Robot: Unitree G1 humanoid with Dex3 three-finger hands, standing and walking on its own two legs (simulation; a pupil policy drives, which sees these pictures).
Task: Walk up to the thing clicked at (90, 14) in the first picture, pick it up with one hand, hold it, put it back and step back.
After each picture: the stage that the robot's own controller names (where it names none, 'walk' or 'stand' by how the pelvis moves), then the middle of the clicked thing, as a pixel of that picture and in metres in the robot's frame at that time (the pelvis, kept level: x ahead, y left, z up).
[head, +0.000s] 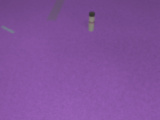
stand; (91, 21) +1.69 -0.14 -0.66
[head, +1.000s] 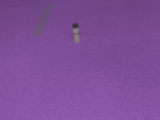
walk; (76, 33) +1.57 +0.16 -0.63
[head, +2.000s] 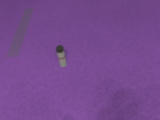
walk; (61, 56) +1.04 +0.27 -0.65
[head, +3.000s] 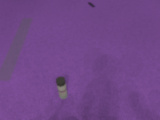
walk; (62, 88) +0.67 +0.20 -0.62
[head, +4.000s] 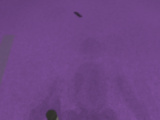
stand; out of the picture +0.42 +0.22 -0.62
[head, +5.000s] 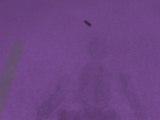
stand; out of the picture +0.38 +0.18 -0.65
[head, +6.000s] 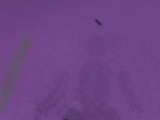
stand; out of the picture +0.38 +0.12 -0.66
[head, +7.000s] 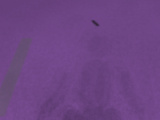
stand; out of the picture +0.37 +0.14 -0.66
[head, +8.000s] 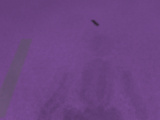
stand; out of the picture +0.37 +0.15 -0.66
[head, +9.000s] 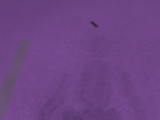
stand; out of the picture +0.37 +0.15 -0.66
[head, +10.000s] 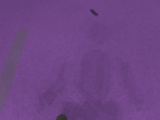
go down; out of the picture +0.37 +0.15 -0.65
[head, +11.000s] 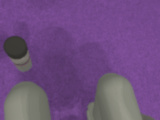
go down; (20, 56) +0.44 +0.19 -0.23
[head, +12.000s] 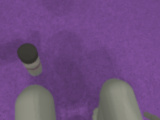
approach; (31, 62) +0.45 +0.18 -0.26
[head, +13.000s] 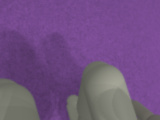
close in; out of the picture +0.43 +0.23 -0.16
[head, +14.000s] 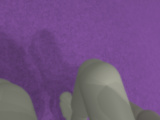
close; out of the picture +0.43 +0.23 -0.16
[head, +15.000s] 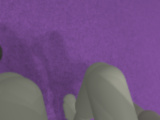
lift; out of the picture +0.36 +0.23 -0.16
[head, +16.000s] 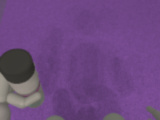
lift; (27, 84) +0.32 +0.17 +0.04
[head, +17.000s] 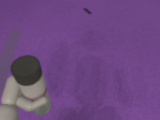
hold; (35, 90) +0.31 +0.16 +0.04
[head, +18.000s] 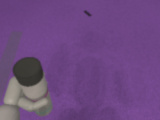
hold; (36, 91) +0.31 +0.16 +0.04
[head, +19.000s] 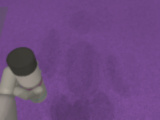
crouch; (31, 79) +0.35 +0.17 +0.00
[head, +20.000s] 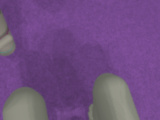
lower; out of the picture +0.50 +0.20 -0.03
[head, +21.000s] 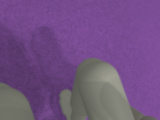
lower; out of the picture +0.46 +0.25 -0.15
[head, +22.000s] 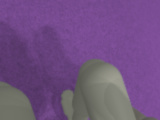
lower; out of the picture +0.44 +0.25 -0.16
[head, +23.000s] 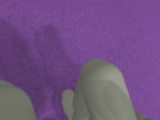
lower; out of the picture +0.44 +0.25 -0.16
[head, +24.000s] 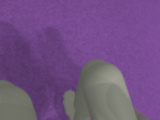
lower; out of the picture +0.42 +0.24 -0.16
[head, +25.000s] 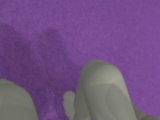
loosen; out of the picture +0.42 +0.23 -0.16
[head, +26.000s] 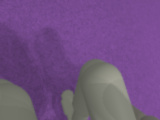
withdraw; out of the picture +0.41 +0.24 -0.17
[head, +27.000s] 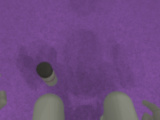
walk; (48, 75) +0.43 +0.17 -0.37
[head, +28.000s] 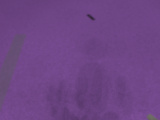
stand; out of the picture +0.36 +0.15 -0.59
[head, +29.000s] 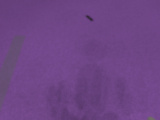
stand; out of the picture +0.37 +0.15 -0.60
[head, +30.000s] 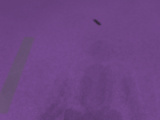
stand; out of the picture +0.38 +0.14 -0.64
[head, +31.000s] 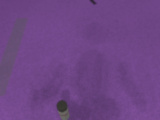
walk; (63, 110) +0.43 +0.13 -0.63
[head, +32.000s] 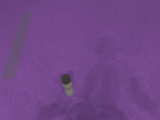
walk; (67, 85) +0.63 +0.17 -0.63
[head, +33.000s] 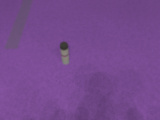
walk; (64, 53) +0.97 +0.16 -0.63
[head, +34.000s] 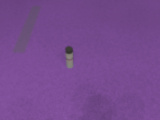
stand; (69, 57) +1.04 +0.12 -0.65
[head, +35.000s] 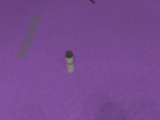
stand; (69, 62) +1.05 +0.14 -0.66
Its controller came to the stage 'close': yes
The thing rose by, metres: 0.69
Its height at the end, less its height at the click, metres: +0.00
